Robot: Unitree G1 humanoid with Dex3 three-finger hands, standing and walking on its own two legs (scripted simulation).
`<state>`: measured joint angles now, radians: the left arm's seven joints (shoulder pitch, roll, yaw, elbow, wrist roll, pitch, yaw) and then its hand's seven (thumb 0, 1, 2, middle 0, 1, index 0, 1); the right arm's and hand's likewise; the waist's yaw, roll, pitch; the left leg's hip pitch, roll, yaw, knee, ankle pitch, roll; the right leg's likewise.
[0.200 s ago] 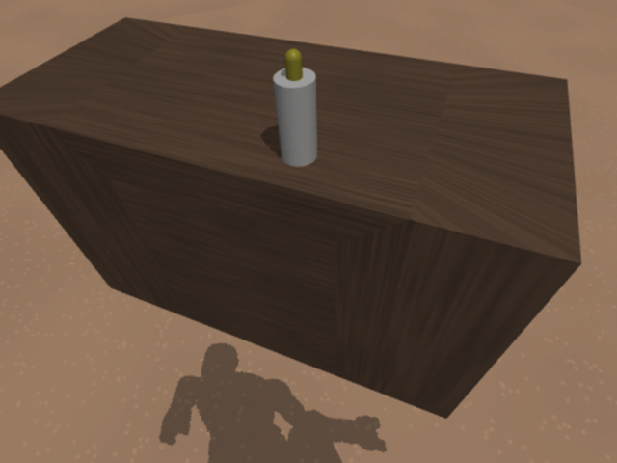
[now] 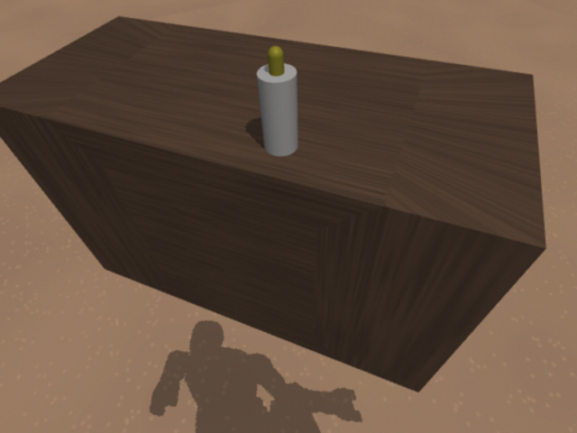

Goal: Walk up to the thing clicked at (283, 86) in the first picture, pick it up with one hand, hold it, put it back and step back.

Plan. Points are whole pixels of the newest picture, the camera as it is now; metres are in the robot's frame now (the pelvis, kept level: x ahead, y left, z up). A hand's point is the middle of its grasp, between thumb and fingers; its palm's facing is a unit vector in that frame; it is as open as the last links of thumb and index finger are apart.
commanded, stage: stand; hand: left
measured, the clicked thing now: (278, 101) +0.64 +0.08 +0.12
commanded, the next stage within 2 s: walk up in 0.92 s
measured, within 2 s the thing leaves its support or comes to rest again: neither
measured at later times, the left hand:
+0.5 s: hand out of the picture +0.08 +0.25 -0.16, palm faces -0.02 -0.94 -0.33, open 7.4 cm
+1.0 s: hand out of the picture +0.07 +0.26 -0.16, palm faces -0.03 -0.94 -0.34, open 7.4 cm
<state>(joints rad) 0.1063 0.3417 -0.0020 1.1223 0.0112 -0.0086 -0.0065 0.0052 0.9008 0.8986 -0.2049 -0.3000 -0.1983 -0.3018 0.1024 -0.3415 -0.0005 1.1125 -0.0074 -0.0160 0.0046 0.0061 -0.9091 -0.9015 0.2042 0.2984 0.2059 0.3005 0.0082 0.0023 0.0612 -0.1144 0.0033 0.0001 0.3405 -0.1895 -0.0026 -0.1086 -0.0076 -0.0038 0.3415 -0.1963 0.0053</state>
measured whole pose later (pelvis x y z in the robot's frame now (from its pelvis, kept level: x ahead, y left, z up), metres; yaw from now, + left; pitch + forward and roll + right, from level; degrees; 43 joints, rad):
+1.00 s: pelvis +0.01 +0.00 +0.00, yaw -1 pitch -2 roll +0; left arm 0.19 0.35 0.03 1.06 0.02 -0.02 -0.02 0.00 0.90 0.90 -0.21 -0.30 -0.20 -0.30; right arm 0.14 -0.37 -0.03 1.06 -0.03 -0.01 0.03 0.01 -0.91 -0.90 0.21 0.30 0.21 0.30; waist 0.01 0.01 0.04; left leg -0.15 0.01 0.01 0.48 -0.39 0.03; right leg -0.13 0.01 0.02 0.41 -0.28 -0.02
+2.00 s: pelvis +0.16 +0.06 -0.03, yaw -18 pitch -2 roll -1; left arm 0.16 0.42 0.06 0.84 0.01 0.06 -0.01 0.01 0.90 0.90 -0.21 -0.30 -0.20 -0.30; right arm 0.26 -0.39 -0.06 0.87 -0.03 -0.03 -0.02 0.01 -0.91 -0.90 0.21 0.30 0.21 0.30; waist -0.01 -0.06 0.13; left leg -0.30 0.06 0.05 0.70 -0.36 0.01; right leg -0.50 0.09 0.12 1.12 -0.48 -0.01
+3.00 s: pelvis +0.15 +0.04 +0.00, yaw -21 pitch -3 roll +0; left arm 0.07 0.34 0.01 1.14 0.00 0.00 -0.02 0.01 0.90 0.90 -0.21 -0.30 -0.20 -0.30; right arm 0.10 -0.36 -0.01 1.12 -0.01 -0.02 0.01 0.01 -0.91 -0.90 0.20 0.30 0.21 0.30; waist 0.00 0.00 0.05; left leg -0.12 0.05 0.03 0.37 -0.19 -0.03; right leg -0.13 0.00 0.06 0.37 -0.19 0.02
